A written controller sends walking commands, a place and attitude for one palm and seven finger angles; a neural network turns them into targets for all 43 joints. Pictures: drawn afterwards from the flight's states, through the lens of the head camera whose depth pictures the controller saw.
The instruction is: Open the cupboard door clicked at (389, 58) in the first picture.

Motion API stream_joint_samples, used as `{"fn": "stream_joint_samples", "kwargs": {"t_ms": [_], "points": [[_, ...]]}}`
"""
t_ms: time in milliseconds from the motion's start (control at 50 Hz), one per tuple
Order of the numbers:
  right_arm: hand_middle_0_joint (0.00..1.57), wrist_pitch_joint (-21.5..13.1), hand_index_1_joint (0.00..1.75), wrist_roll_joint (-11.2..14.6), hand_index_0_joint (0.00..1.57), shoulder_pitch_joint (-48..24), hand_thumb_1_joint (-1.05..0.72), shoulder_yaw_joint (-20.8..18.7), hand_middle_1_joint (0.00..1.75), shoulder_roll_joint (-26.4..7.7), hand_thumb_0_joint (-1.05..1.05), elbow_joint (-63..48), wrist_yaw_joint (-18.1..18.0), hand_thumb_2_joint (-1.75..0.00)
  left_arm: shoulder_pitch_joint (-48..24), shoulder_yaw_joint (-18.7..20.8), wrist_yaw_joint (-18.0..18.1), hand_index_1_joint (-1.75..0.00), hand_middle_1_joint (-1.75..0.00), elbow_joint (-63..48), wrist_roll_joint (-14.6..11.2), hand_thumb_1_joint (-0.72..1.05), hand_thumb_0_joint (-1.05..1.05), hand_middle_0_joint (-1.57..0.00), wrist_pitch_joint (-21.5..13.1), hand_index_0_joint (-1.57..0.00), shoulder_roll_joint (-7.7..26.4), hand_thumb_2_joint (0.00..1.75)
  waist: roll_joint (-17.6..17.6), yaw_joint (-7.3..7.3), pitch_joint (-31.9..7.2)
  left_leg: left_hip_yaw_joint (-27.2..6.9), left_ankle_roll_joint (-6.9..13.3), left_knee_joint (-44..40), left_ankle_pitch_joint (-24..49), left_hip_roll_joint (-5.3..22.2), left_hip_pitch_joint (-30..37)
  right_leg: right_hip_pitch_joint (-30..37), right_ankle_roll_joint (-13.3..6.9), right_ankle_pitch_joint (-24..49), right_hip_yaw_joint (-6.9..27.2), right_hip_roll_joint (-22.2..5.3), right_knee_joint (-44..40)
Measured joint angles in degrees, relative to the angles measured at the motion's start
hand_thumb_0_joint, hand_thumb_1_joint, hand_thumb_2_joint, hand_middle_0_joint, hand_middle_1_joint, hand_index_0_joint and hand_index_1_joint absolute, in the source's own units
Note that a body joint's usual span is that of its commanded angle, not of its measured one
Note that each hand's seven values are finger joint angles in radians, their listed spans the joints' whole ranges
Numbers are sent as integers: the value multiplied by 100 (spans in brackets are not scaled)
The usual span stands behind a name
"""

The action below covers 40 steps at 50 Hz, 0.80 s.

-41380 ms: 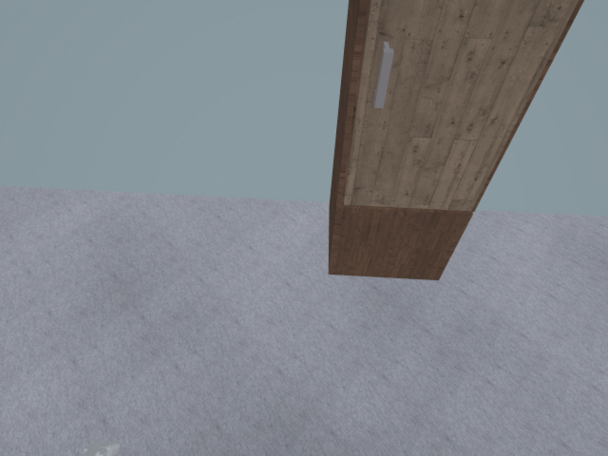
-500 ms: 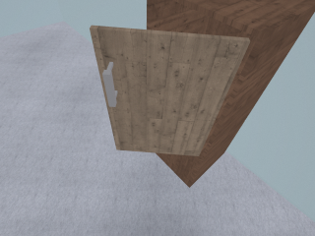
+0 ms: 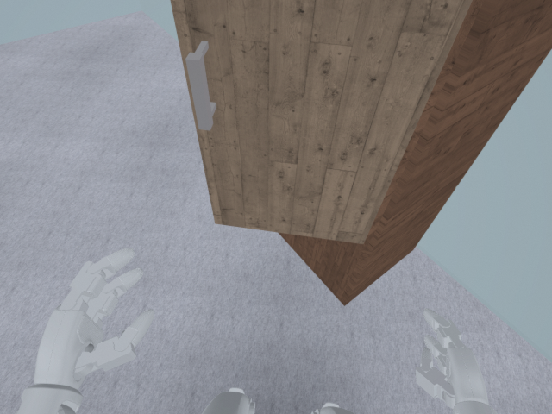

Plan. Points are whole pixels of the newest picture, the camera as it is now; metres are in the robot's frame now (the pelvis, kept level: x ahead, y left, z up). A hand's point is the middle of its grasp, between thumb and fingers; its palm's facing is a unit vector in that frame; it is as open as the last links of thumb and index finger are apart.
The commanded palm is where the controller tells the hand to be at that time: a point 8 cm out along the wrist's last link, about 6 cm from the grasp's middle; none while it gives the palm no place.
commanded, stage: raise the hand with hooked fingers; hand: left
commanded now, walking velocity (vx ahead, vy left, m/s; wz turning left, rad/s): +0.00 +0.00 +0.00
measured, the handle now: (204, 87) +0.57 +0.18 +0.16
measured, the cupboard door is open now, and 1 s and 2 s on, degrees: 44 44 44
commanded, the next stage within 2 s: move the hooked fingers beside the handle in 1.56 s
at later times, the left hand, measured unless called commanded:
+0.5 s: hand (106, 260) +0.27 +0.24 +0.10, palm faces -0.01 -1.00 -0.06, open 12.3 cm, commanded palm +0.24 +0.30 +0.12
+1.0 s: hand (49, 193) +0.31 +0.30 +0.17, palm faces +0.02 -1.00 -0.06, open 13.9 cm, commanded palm +0.29 +0.35 +0.18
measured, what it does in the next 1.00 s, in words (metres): rises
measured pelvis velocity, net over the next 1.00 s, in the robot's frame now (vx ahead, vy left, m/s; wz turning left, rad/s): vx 0.03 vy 0.03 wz -0.01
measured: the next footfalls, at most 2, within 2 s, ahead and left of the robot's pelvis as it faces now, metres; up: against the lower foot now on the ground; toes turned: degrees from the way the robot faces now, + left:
none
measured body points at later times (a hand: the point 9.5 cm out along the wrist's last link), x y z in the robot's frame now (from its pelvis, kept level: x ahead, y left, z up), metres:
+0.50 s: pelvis +0.02 +0.01 +0.04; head +0.06 +0.01 +0.49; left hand +0.26 +0.30 +0.11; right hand +0.17 -0.25 -0.04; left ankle +0.03 +0.10 -0.67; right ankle +0.02 -0.08 -0.67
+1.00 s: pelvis +0.03 +0.03 +0.06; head +0.04 +0.03 +0.51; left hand +0.31 +0.36 +0.18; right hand +0.19 -0.20 -0.02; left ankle +0.03 +0.10 -0.67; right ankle +0.02 -0.08 -0.67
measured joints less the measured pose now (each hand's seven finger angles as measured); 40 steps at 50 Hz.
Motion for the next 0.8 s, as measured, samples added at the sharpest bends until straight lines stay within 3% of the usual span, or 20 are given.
{"fn": "stream_joint_samples", "kwargs": {"t_ms": [60,140,200,260,360,520,800], "points": [[20,-32,30,34,20,75,-90,185,30,79,1,198,-46,-90,-405,8,-282,-62,-62,79,-68,40,1,-23,99,-24,180,68,90,-40,76,-87,-38,-93,62,25,70,120,-27,77,-79,36,-166],[20,15,30,70,20,246,-90,334,30,212,1,358,-86,-90,-825,156,-586,-68,-68,397,-207,31,1,-24,687,-25,408,64,161,-165,114,-28,-55,-436,194,55,321,331,-24,223,-7,77,-486],[20,22,30,65,21,428,-90,348,30,241,1,410,-86,-90,-894,392,-612,-73,-72,570,-343,24,1,-25,954,-25,474,61,181,-257,102,72,-47,-746,287,65,559,509,-2,325,102,94,-738],[20,-27,30,57,21,597,-90,288,30,178,1,457,-67,-90,-870,594,-572,-77,-77,600,-428,17,0,-25,944,-26,457,58,185,-291,98,146,-30,-990,355,55,753,660,25,393,184,92,-933],[20,-114,30,69,20,697,-90,156,30,-37,1,558,-62,-90,-898,691,-662,-85,-84,629,-458,5,0,-26,820,-27,432,53,185,-260,138,194,22,-1210,412,14,950,843,77,451,241,62,-1134],[20,-209,30,101,20,507,-90,92,30,-169,1,557,-150,-90,-1215,710,-731,-97,-96,734,-416,-13,0,-27,980,-28,508,45,138,-177,242,210,105,-1467,477,-42,1297,1216,152,544,269,22,-1434],[20,-131,30,120,20,251,-90,401,30,53,1,386,-186,-90,-2115,959,-910,-116,-115,1058,-357,-43,-1,-29,1791,-30,824,33,174,-34,301,207,213,-2003,672,-148,1941,1906,270,770,288,-55,-2036]]}}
